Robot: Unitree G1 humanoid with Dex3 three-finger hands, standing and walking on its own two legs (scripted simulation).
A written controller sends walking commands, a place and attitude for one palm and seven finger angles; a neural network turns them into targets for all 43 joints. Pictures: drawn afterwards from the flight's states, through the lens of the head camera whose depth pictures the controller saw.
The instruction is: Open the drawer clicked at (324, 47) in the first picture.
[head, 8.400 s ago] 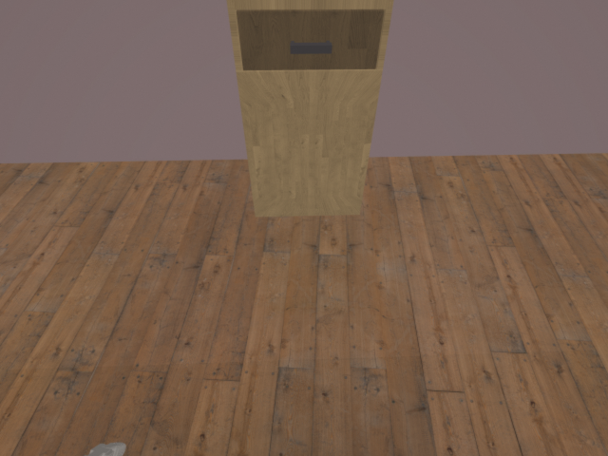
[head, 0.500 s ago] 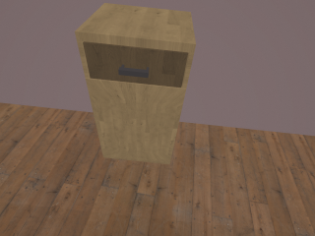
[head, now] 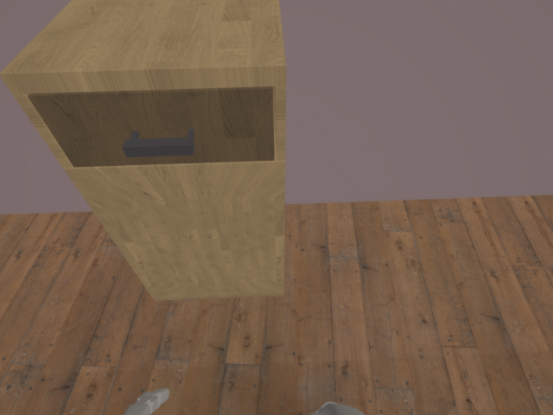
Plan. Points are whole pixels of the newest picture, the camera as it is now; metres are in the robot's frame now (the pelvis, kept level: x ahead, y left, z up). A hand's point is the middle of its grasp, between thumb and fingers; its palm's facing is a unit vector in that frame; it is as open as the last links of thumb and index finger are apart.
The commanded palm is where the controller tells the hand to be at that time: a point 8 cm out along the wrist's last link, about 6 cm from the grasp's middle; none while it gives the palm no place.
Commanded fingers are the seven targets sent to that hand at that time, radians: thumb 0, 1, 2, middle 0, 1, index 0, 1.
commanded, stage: come to a stop and stand still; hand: left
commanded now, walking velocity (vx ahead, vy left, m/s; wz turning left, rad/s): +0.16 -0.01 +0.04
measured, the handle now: (161, 140) +0.60 +0.24 +0.05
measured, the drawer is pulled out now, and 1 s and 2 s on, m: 0.00 0.00 0.00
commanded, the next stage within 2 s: look again from close up in 1.06 s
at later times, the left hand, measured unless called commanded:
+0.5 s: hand out of the picture +0.07 +0.19 -0.16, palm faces +0.07 -0.98 -0.19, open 7.4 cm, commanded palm none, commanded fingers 0.00 0.90 0.90 -0.20 -0.30 -0.20 -0.30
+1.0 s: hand out of the picture +0.05 +0.15 -0.15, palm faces +0.05 -0.98 -0.20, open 7.3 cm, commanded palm none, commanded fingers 0.00 0.90 0.90 -0.20 -0.30 -0.20 -0.30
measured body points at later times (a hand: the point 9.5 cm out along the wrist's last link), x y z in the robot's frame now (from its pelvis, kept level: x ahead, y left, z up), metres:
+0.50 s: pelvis +0.07 +0.02 +0.02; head +0.09 +0.03 +0.47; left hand +0.07 +0.25 -0.14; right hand +0.14 -0.21 -0.13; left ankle +0.10 +0.13 -0.72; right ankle +0.08 -0.08 -0.71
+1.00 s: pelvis +0.03 -0.02 +0.02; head +0.02 -0.03 +0.47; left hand +0.05 +0.21 -0.13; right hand +0.01 -0.26 -0.14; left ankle +0.07 +0.12 -0.71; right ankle +0.01 -0.10 -0.72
